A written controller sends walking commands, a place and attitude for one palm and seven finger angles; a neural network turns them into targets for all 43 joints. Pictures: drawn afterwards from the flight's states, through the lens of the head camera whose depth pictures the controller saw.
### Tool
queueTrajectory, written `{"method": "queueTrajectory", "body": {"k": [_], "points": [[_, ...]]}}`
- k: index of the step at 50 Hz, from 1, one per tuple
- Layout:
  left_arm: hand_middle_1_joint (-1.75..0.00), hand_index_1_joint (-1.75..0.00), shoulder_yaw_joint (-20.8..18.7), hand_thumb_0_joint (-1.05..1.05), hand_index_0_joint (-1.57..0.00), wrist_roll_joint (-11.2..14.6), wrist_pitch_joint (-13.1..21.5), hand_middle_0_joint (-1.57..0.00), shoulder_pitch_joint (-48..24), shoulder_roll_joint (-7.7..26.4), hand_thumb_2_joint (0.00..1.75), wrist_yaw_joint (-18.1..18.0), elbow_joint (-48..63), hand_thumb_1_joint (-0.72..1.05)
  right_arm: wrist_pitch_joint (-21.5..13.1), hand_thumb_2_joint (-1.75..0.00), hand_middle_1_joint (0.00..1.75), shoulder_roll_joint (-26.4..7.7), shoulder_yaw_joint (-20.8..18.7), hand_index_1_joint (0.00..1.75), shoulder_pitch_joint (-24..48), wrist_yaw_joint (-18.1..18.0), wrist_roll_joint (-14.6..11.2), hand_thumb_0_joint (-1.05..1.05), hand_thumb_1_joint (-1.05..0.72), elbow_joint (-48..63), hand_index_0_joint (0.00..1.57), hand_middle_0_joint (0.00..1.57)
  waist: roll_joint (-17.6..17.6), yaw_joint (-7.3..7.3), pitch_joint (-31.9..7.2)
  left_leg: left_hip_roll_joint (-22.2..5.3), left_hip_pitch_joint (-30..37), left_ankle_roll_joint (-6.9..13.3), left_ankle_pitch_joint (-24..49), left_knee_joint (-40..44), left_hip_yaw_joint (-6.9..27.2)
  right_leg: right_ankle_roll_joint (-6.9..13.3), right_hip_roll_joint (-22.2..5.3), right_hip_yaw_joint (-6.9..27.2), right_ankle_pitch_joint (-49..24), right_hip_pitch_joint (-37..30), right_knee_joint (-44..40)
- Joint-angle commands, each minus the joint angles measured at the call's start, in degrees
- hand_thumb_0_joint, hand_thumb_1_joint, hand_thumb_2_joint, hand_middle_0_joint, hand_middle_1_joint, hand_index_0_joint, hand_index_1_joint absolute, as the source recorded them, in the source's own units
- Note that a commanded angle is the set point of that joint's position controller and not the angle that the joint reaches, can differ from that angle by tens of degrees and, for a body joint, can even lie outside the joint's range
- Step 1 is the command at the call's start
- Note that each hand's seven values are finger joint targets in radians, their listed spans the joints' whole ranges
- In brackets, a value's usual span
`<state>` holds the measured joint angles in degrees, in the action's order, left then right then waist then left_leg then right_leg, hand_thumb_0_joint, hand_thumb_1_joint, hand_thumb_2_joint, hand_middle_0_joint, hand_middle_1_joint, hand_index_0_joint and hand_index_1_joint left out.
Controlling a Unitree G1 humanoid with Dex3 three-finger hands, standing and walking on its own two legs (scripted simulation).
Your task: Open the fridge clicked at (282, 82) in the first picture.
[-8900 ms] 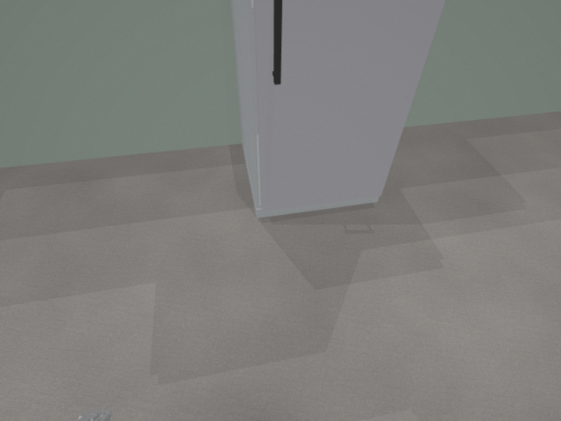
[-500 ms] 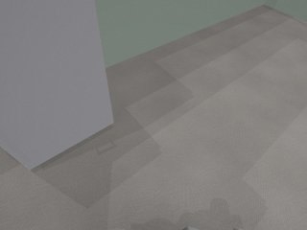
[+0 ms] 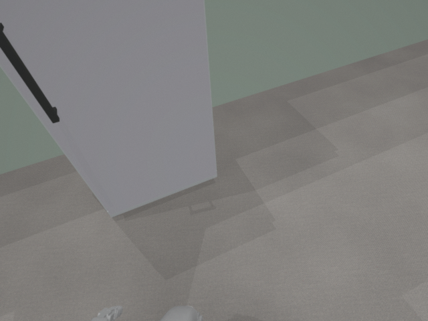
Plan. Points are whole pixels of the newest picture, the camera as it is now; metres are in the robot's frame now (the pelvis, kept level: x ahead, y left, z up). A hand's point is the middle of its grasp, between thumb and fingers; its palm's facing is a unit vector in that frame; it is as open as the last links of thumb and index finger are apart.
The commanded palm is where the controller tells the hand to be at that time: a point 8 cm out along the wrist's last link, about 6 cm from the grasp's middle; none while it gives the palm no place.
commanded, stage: turn to face it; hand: left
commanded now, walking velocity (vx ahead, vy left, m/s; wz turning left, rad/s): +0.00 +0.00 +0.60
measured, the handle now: (30, 78) +0.69 +0.53 +0.11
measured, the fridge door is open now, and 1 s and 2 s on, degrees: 0 0 0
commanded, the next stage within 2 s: take the last steps up to it in 0.62 s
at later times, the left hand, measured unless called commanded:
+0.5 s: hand out of the picture +0.00 +0.27 -0.16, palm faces +0.30 -0.92 -0.26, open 7.4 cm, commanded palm none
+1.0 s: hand out of the picture -0.09 +0.18 -0.16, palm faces +0.47 -0.86 -0.21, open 7.3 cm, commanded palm none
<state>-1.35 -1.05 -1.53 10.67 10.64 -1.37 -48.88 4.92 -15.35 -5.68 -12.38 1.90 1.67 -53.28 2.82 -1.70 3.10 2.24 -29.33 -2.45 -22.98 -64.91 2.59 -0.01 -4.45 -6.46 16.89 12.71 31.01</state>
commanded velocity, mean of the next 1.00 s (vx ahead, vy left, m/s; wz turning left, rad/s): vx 0.09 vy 0.00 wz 0.27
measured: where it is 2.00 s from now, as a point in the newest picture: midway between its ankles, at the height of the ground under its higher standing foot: (195, 320)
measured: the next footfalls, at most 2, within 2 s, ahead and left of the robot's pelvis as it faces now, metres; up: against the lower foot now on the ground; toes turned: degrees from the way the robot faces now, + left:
left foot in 0.24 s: +0.02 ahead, +0.16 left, +0.00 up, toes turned +14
right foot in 0.66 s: +0.08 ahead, -0.08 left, +0.00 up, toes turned +13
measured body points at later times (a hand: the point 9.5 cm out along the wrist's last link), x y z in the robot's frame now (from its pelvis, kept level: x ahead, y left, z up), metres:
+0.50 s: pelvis -0.01 +0.04 +0.00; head +0.01 +0.06 +0.45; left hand -0.02 +0.32 -0.14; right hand +0.15 -0.17 -0.13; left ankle -0.02 +0.15 -0.74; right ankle +0.03 -0.10 -0.68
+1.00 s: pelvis -0.01 +0.02 +0.01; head -0.01 +0.01 +0.46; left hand -0.11 +0.22 -0.14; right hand +0.13 -0.20 -0.14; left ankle -0.08 +0.15 -0.70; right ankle +0.04 -0.09 -0.74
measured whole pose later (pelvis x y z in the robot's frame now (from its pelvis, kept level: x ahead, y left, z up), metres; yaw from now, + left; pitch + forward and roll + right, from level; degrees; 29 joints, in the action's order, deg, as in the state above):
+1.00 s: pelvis -0.01 +0.02 +0.01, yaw +24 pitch -1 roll +1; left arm -1.8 -1.8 1.1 19.9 9.7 -0.6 -59.3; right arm 2.8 -12.2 -3.8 -15.3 1.7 1.8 -59.5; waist -0.7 2.5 -0.1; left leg -3.7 -17.7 -1.3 -23.3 -42.7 -3.3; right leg 0.4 -5.5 -9.9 12.9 10.2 24.1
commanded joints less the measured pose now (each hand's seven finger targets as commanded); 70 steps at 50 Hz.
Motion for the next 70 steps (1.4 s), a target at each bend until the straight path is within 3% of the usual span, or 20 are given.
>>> {"method": "queueTrajectory", "body": {"k": [1,7,10,11,12,13,19,27,30,31,33,35,39,47,51,52,54,55,61,70], "points": [[-0.30,-0.30,-3.6,0.00,-0.20,-0.6,1.8,-0.20,-0.7,11.9,0.90,-0.8,4.0,0.90,-1.3,-0.90,0.30,-3.2,-0.4,0.30,2.7,0.2,-0.5,0.00,-0.90,5.0,0.20,0.20,-13.1,1.34,-0.3,-3.6,-2.0,-1.8,0.0,0.8,-2.7,5.9,-14.4,6.1,-11.6,-1.5,-13.1],[-0.30,-0.30,-4.5,0.00,-0.20,-0.8,1.3,-0.20,4.9,15.3,0.90,-0.4,1.2,0.90,-2.3,-0.90,0.30,-2.1,1.1,0.30,7.0,0.0,-1.1,0.00,-0.90,6.1,0.20,0.20,-16.1,4.46,-3.7,-3.2,4.6,-1.2,-3.8,19.3,-7.6,7.0,-16.8,3.1,-27.0,-7.4,-7.0],[-0.30,-0.30,-4.8,0.00,-0.20,-0.3,0.8,-0.20,4.2,15.1,0.90,-0.2,0.5,0.90,-3.3,-0.90,0.30,-3.3,1.0,0.30,2.1,-0.4,-1.0,0.00,-0.90,5.0,0.20,0.20,-12.6,1.92,-6.4,-2.7,14.9,0.0,6.4,35.5,-8.7,2.8,-15.5,-1.4,-26.6,-5.4,1.6],[-0.30,-0.30,-4.7,0.00,-0.20,0.3,0.4,-0.20,4.4,13.8,0.90,0.0,0.9,0.90,-3.9,-0.90,0.30,-6.2,0.3,0.30,-1.1,-0.4,-0.9,0.00,-0.90,4.3,0.20,0.20,-5.7,-0.10,-9.0,-5.6,24.8,1.4,16.3,42.4,-4.9,-0.3,-13.6,-3.4,-20.8,1.5,10.1],[-0.30,-0.30,-3.9,0.00,-0.20,0.7,0.2,-0.20,4.5,9.8,0.90,0.5,3.0,0.90,-4.4,-0.90,0.30,-13.2,-1.3,0.30,-3.7,-0.8,-0.4,0.00,-0.90,4.3,0.20,0.20,13.1,-1.40,-9.9,-21.4,34.1,8.4,38.2,43.4,15.7,-5.2,-5.3,-5.1,9.0,18.7,22.6],[-0.30,-0.30,-2.8,0.00,-0.20,0.1,0.0,-0.20,0.4,8.8,0.90,0.3,4.8,0.90,-3.9,-0.90,0.30,-15.6,-1.6,0.30,-7.7,-1.1,-0.7,0.00,-0.90,3.0,0.20,0.20,13.0,-3.55,-10.5,-27.4,32.1,14.4,47.8,43.1,18.8,-5.0,-3.5,-0.1,22.8,20.8,30.0],[-0.30,-0.30,-3.1,0.00,-0.20,0.4,-0.5,-0.20,0.7,8.5,0.90,0.7,-0.1,0.90,-4.6,-0.90,0.30,-8.2,0.8,0.30,1.8,-2.8,-0.5,0.00,-0.90,4.1,0.20,0.20,6.9,0.77,-5.3,-16.0,22.7,11.5,40.0,43.7,7.3,-5.1,-2.3,4.5,8.7,16.9,32.0],[-0.30,-0.30,-2.3,0.00,-0.20,0.6,-0.2,-0.20,1.0,6.5,0.90,0.4,-0.1,0.90,-3.8,-0.90,0.30,-7.9,0.6,0.30,1.8,-2.5,-0.1,0.00,-0.90,3.2,0.20,0.20,6.6,0.45,-3.7,-15.7,18.5,12.2,30.5,44.9,11.6,-4.3,1.0,3.2,8.5,8.4,14.8],[-0.30,-0.30,-2.4,0.00,-0.20,0.7,0.8,-0.20,6.2,6.9,0.90,0.1,-1.8,0.90,-3.6,-0.90,0.30,-7.3,0.5,0.30,3.2,-2.3,-0.5,0.00,-0.90,3.2,0.20,0.20,5.2,3.04,-5.0,-13.7,14.9,10.1,28.9,40.7,11.3,-3.9,2.2,2.4,-0.8,-0.9,0.8],[-0.30,-0.30,-2.6,0.00,-0.20,0.5,1.3,-0.20,8.2,7.6,0.90,-0.1,-2.5,0.90,-3.7,-0.90,0.30,-5.7,0.6,0.30,3.4,-2.2,-0.8,0.00,-0.90,3.1,0.20,0.20,2.2,4.02,-5.0,-11.2,10.7,7.8,22.5,37.4,9.9,-3.7,0.7,3.5,-5.9,-6.6,-6.6],[-0.30,-0.30,-3.9,0.00,-0.20,-0.8,2.2,-0.20,8.5,15.4,0.90,-0.5,-1.9,0.90,-3.5,-0.90,0.30,-0.1,1.4,0.30,3.1,-1.9,-1.4,0.00,-0.90,5.1,0.20,0.20,-19.8,4.30,-2.9,1.2,-1.5,1.2,-8.6,17.0,-0.8,5.9,-20.7,25.0,-13.6,-8.1,-15.8],[-0.30,-0.30,-4.1,0.00,-0.20,-0.3,1.7,-0.20,4.6,14.0,0.90,-0.8,-0.6,0.90,-1.7,-0.90,0.30,-3.2,0.0,0.30,3.3,-1.8,-0.8,0.00,-0.90,3.9,0.20,0.20,-15.8,3.17,-1.2,-1.2,0.7,1.7,-8.0,1.3,3.2,9.2,-20.5,25.0,0.8,3.3,-19.3],[-0.30,-0.30,-3.1,0.00,-0.20,-0.3,2.7,-0.20,2.1,9.2,0.90,-0.5,-1.2,0.90,-1.9,-0.90,0.30,-1.8,0.7,0.30,-0.6,-1.0,0.0,0.00,-0.90,-0.1,0.20,0.20,-11.7,1.67,0.0,-4.1,0.4,0.2,2.5,-1.5,-0.5,5.4,-13.4,12.6,6.6,2.1,-19.3],[-0.30,-0.30,-3.2,0.00,-0.20,-1.1,3.8,-0.20,12.2,10.0,0.90,0.2,-8.3,0.90,-4.2,-0.90,0.30,1.6,1.9,0.30,3.1,-0.2,-0.2,0.00,-0.90,-0.1,0.20,0.20,-11.9,5.60,1.0,-5.8,4.9,1.0,-1.6,22.5,-7.0,7.5,-14.8,12.6,13.1,-2.7,-22.1],[-0.30,-0.30,-3.1,0.00,-0.20,-0.3,3.1,-0.20,10.2,9.2,0.90,0.6,-10.3,0.90,-5.6,-0.90,0.30,2.8,2.6,0.30,-6.3,-1.1,-0.4,0.00,-0.90,-4.0,0.20,0.20,-10.2,1.65,-1.3,-3.4,21.9,1.7,5.5,39.2,-11.8,4.4,-9.8,6.1,15.7,4.5,-16.1],[-0.30,-0.30,-2.7,0.00,-0.20,0.0,2.9,-0.20,9.8,7.3,0.90,0.8,-10.5,0.90,-6.2,-0.90,0.30,1.4,2.4,0.30,-9.4,-1.6,-0.6,0.00,-0.90,-5.5,0.20,0.20,-5.1,0.21,-1.7,-4.7,28.8,1.9,4.5,43.0,-9.6,2.7,-7.7,4.2,15.5,9.6,-11.4],[-0.30,-0.30,-1.3,0.00,-0.20,0.2,2.8,-0.20,6.5,1.3,0.90,1.5,-7.6,0.90,-6.6,-0.90,0.30,-7.0,0.7,0.30,-17.7,-2.7,0.1,0.00,-0.90,-7.4,0.20,0.20,14.8,-3.64,1.5,-24.3,33.4,9.9,-13.4,55.9,17.2,-1.3,1.3,-4.6,14.2,25.8,12.3],[-0.30,-0.30,-1.5,0.00,-0.20,-0.3,2.8,-0.20,1.9,3.0,0.90,1.6,-5.7,0.90,-6.4,-0.90,0.30,-8.2,0.4,0.30,-17.7,-2.8,0.0,0.00,-0.90,-7.4,0.20,0.20,12.2,-4.26,4.3,-27.2,28.8,12.5,-19.1,58.6,22.0,-0.3,-0.4,-0.1,14.2,27.8,19.8],[-0.30,-0.30,-2.0,0.00,-0.20,-0.3,2.5,-0.20,4.3,1.8,0.90,3.0,-9.1,0.90,-8.6,-0.90,0.30,-1.7,2.3,0.30,-10.4,-3.6,-0.4,0.00,-0.90,-7.3,0.20,0.20,4.6,1.14,5.6,-19.1,22.6,10.9,7.1,57.2,3.5,-1.8,-3.3,2.4,0.1,23.3,26.4],[-0.30,-0.30,-2.8,0.00,-0.20,-0.1,3.2,-0.20,-0.1,1.7,0.90,3.0,-6.9,0.90,-8.3,-0.90,0.30,-1.5,1.3,0.30,-12.4,-3.5,0.2,0.00,-0.90,-10.1,0.20,0.20,4.2,1.30,5.2,-18.6,20.0,9.9,16.8,49.3,-1.7,-0.7,0.1,-1.7,-3.7,8.9,5.3]]}}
